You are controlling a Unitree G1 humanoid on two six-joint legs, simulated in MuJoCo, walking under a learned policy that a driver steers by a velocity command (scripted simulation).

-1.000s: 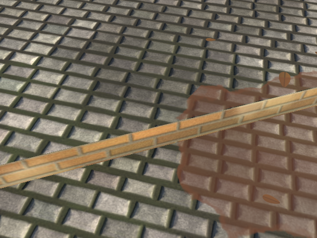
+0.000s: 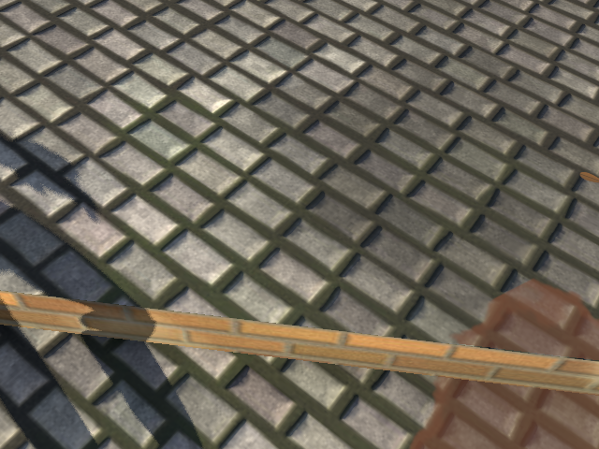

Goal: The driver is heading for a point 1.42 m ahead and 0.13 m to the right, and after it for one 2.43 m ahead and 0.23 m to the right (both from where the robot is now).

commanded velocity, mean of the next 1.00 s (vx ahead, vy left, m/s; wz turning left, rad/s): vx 0.22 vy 0.00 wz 0.14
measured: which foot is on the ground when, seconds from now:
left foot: down 0.00-1.00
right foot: up 0.00-0.22, down 0.24-0.56, up 0.58-0.98, down 1.00-1.00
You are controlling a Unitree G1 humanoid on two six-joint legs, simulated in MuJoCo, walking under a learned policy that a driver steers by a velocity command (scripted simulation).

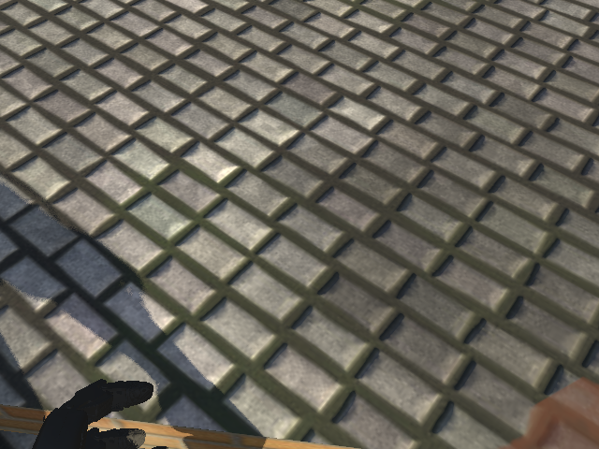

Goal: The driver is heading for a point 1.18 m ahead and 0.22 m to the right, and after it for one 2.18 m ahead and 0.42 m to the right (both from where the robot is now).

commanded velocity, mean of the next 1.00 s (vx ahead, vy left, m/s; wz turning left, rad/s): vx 0.49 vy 0.00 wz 0.00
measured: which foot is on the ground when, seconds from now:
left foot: down 0.00-0.00, up 0.02-0.50, down 0.52-0.96, up 0.98-1.00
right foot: down 0.00-0.52, up 0.54-0.92, down 0.94-1.00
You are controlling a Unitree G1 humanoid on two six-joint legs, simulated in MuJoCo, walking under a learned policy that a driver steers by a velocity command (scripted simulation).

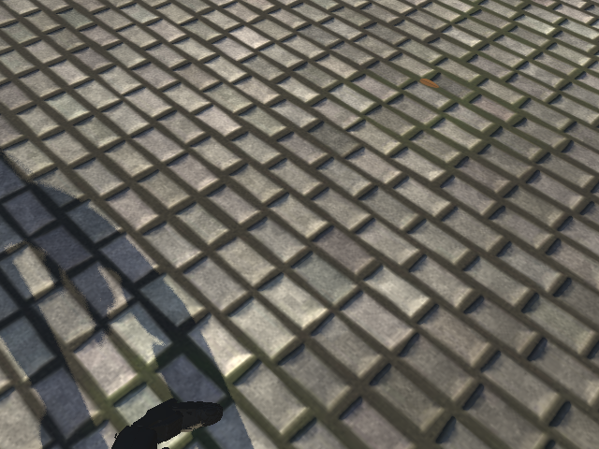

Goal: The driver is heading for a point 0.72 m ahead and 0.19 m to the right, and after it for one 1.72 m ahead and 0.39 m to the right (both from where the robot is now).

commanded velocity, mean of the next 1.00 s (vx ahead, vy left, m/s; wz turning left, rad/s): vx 0.50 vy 0.00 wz -0.30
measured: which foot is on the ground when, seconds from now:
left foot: up 0.00-0.48, down 0.50-1.00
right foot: down 0.00-0.50, up 0.52-1.00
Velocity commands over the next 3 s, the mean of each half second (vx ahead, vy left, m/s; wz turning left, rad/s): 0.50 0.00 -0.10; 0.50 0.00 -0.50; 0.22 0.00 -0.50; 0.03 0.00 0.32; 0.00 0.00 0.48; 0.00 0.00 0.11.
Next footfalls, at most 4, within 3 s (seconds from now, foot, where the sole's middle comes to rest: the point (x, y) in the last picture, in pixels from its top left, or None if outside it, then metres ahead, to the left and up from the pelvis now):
0.50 left None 0.43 0.15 -0.66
1.02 right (387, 368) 0.66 -0.18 -0.66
1.48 left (339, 281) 0.88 -0.08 -0.66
2.06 left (304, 284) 0.87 0.01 -0.66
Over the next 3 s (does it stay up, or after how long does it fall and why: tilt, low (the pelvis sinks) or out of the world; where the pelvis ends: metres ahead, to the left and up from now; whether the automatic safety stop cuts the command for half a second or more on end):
stays up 0.79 -0.10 0.10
